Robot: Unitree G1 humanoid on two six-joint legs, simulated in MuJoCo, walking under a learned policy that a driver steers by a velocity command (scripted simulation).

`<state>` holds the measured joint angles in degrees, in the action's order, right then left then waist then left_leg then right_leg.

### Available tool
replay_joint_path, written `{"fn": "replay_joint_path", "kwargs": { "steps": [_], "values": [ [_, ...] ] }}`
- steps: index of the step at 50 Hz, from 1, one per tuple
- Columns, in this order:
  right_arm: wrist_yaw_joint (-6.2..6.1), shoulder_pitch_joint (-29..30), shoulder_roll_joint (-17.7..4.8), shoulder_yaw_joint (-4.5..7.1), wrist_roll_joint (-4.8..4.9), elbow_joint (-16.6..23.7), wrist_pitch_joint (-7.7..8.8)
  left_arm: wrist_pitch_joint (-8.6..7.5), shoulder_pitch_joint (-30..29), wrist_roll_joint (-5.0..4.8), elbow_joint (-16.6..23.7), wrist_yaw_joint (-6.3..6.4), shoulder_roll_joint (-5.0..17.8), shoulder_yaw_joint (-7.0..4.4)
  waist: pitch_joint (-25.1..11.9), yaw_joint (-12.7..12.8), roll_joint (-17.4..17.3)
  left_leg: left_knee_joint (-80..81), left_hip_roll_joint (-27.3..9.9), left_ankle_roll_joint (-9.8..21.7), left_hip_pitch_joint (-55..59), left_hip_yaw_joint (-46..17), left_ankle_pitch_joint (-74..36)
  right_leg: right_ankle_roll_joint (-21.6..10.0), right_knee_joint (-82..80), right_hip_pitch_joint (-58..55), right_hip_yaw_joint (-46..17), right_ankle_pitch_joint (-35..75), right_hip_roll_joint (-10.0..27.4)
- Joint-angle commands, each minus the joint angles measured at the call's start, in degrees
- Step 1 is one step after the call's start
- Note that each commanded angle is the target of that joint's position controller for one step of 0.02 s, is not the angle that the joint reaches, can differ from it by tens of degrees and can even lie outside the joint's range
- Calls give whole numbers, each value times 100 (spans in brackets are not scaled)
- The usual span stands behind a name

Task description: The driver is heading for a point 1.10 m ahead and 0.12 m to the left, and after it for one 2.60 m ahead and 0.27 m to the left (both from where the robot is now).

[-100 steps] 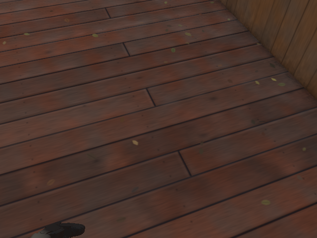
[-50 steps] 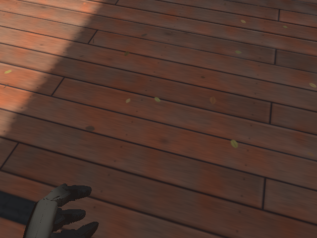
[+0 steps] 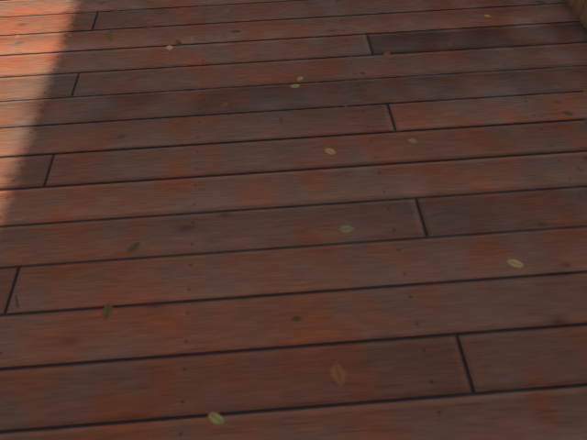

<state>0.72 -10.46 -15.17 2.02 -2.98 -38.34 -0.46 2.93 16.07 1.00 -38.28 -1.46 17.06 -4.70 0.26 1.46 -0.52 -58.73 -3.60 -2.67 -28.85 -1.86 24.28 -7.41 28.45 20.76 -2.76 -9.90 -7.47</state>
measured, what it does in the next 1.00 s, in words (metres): walks ahead: left foot, then right foot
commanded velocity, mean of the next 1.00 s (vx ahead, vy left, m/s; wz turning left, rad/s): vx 0.91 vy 0.00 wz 0.03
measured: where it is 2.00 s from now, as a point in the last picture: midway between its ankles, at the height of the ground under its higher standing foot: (311, 188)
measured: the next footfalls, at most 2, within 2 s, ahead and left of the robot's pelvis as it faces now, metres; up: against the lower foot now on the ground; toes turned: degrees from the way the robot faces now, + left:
left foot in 0.20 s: +0.16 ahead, +0.14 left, +0.00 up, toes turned -8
right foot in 0.64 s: +0.45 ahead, -0.18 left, +0.00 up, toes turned -12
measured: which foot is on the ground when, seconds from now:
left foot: up 0.00-0.18, down 0.20-0.64, up 0.66-1.00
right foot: down 0.00-0.20, up 0.22-0.62, down 0.64-1.00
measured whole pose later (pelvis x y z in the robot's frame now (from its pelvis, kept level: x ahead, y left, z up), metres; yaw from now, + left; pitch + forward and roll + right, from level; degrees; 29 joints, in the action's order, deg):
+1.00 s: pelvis +0.61 -0.10 -0.02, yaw +4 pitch +1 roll -2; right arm 5.2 -2.5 -16.9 2.2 -0.9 -40.6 0.6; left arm -6.0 28.3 1.2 -51.5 0.4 15.6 -2.3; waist 1.7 2.8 -1.2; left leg -49.7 -3.8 7.4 -46.5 7.4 -3.3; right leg 0.2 10.0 -13.5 17.0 -21.8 -2.7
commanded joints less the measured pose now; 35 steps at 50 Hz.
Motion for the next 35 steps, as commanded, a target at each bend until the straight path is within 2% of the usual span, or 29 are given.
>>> {"fn": "replay_joint_path", "kwargs": {
  "steps": [1, 4, 6, 7, 9, 10, 11, 12, 13, 14, 15, 16, 18, 21, 23, 25, 27, 28, 29, 30, 31, 32, 33, 34, 35],
  "values": [
    [15, -74, -519, 142, 52, 272, 66, -198, -352, 8, 512, -16, 995, -291, -268, -160, 432, 720, 95, -61, -24, 60, -327, -722, -1710, -130, -2166, -2532, 1194],
    [17, 180, -396, 64, 115, 329, 126, -265, -276, -13, 514, -39, 891, -242, -273, -10, 596, 1588, 146, -99, 147, 162, -749, -630, -1594, -216, -2049, -2213, 1211],
    [2, 202, -402, 37, 168, 359, 182, -312, -286, -18, 538, -72, 857, -204, -287, 12, 663, 2119, 209, -17, 745, 289, -829, -602, -1500, 102, -2077, -2191, 1290],
    [-14, 163, -428, 44, 189, 354, 212, -333, -289, -34, 539, -91, 823, -175, -264, -16, 601, 2334, 243, 53, 1084, 344, -952, -578, -1430, 288, -2133, -2234, 1329],
    [-63, -342, -493, 77, 173, 200, 290, -354, -519, -47, 609, -90, 765, -118, -228, -357, 266, 2967, 311, 260, 2098, 448, -1081, -392, -913, 887, -2045, -2475, 1154],
    [-109, -1006, -657, 124, 114, 36, 366, -391, -807, -38, 735, -65, 544, -31, -217, -699, -155, 3354, -1, 422, 2870, -21, -480, -183, -81, 1579, -1770, -2514, 847],
    [-161, -1560, -1215, 241, -14, -34, 440, -474, -1203, -107, 995, -48, 22, 139, -183, -961, -1321, 4448, -1282, 708, 3254, -1867, 1324, 167, 1677, 2391, -781, -2083, 134],
    [-108, -1348, -1642, 415, -64, -25, 436, -545, -1176, -74, 1186, -34, 63, 193, 175, -709, -1424, 5106, -2141, 1243, 3109, -3926, 2520, 202, 2588, 3410, -443, -1666, 92],
    [-79, -1146, -1331, 372, 25, 22, 445, -575, -1177, 32, 1098, -26, 333, 142, 304, -579, -511, 4995, -2123, 1363, 3042, -3873, 2413, 231, 3113, 3576, -762, -1152, 367],
    [-55, -1073, -1129, 318, 92, 12, 473, -587, -1081, 81, 985, -68, 435, 110, 171, -461, -224, 4764, -1795, 1219, 3082, -3225, 1953, 301, 3265, 3500, -863, -787, 410],
    [-49, -1033, -1035, 282, 117, -10, 503, -581, -952, 120, 888, -121, 506, 90, -21, -382, -275, 4723, -1486, 1055, 3083, -2604, 1547, 386, 3309, 3293, -824, -599, 445],
    [-70, -1075, -987, 250, 149, -78, 546, -557, -957, 170, 852, -182, 535, 76, -13, -380, -450, 4824, -1266, 1004, 2961, -2146, 1274, 472, 3336, 3162, -724, -434, 458],
    [-46, -1257, -898, 224, 171, -239, 622, -495, -1097, 182, 842, -235, 483, 104, 157, -437, -620, 5066, -1000, 1015, 2652, -1571, 795, 610, 3256, 2967, -618, -6, 459],
    [-8, -1557, -851, 237, 192, -457, 664, -460, -1564, 145, 919, -289, 423, 167, 392, -550, -537, 5348, -888, 1107, 2649, -972, 47, 701, 2730, 2933, -302, 420, 599],
    [24, -1608, -812, 236, 202, -563, 661, -473, -1953, 124, 977, -354, 338, 240, 487, -618, -599, 5495, -739, 1086, 2527, -525, -561, 698, 1969, 2477, 226, 686, 798],
    [36, -1821, -843, 245, 196, -717, 659, -501, -2341, 82, 1052, -412, 242, 308, 600, -761, -674, 5675, -799, 1093, 2555, -299, -1193, 579, 1324, 1988, 577, 756, 927],
    [21, -1952, -980, 277, 192, -883, 634, -510, -2419, 86, 1048, -397, 252, 329, 692, -736, -713, 5617, -950, 1084, 2886, -118, -2217, 395, 879, 1666, 744, 504, 918],
    [6, -1980, -1013, 278, 206, -957, 604, -524, -2364, 113, 1034, -362, 267, 330, 669, -661, -720, 5368, -983, 1063, 2958, -55, -3088, 301, 658, 1321, 799, 241, 832],
    [-14, -1955, -1108, 285, 218, -1012, 585, -538, -2122, 136, 975, -297, 333, 298, 488, -474, -767, 4871, -998, 1047, 3000, 41, -4603, 205, 507, 755, 888, -135, 617],
    [-33, -1960, -1248, 306, 224, -1074, 571, -565, -1489, 140, 811, -201, 480, 218, 46, -116, -807, 4003, -1029, 1041, 2931, 109, -6169, 115, 492, -200, 937, -404, 366],
    [-50, -1718, -1340, 319, 253, -1051, 559, -603, -149, 151, 390, -92, 652, 111, -599, 599, -693, 2605, -835, 972, 2319, 280, -6415, 38, 340, -1832, 834, -277, 294],
    [-36, -1517, -1153, 259, 259, -862, 591, -638, 1024, 281, 115, 40, 1071, -39, -1372, 1175, -245, 698, -523, 934, 799, 331, -4524, -36, 367, -3676, -246, -1296, 1331],
    [22, -1806, -119, 44, 375, -493, 625, -692, 1306, 412, 85, 118, 1728, -169, -2286, 780, 1651, -1397, 369, 865, -1083, 70, 447, -169, -504, -4968, -3120, -4017, 3146],
    [0, -1427, -662, 163, 400, -478, 600, -668, 1127, 316, 155, 138, 1500, -141, -2244, 871, 1124, -2040, 405, 1008, -1427, -518, 41, -147, -1432, -4219, -4277, -4609, 3309],
    [8, -943, -790, 227, 374, -397, 553, -671, 650, 277, 8, 148, 1093, -32, -1035, 581, 677, -2035, 78, 1025, -1717, -400, -578, -20, -1347, -3357, -3190, -3775, 3002]
  ]
}}
Velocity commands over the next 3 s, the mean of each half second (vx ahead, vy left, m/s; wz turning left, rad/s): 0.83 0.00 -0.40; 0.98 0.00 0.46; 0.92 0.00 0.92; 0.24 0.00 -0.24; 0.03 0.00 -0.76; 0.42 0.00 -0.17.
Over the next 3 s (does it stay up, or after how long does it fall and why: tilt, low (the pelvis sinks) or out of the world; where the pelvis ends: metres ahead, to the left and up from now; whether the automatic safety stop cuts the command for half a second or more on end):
stays up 1.37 -0.01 0.01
